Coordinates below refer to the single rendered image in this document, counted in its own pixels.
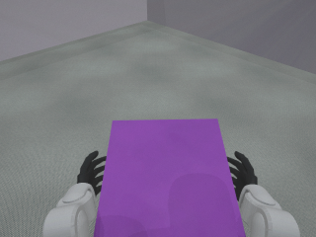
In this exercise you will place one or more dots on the carton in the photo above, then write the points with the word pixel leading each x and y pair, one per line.
pixel 167 178

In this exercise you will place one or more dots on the right robot hand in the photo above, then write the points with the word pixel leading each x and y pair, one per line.
pixel 245 174

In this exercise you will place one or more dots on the left robot forearm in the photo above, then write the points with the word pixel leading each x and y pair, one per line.
pixel 73 213

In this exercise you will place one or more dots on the left robot hand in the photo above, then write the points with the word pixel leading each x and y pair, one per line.
pixel 88 172

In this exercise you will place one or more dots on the right robot forearm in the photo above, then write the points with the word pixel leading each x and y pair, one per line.
pixel 264 215

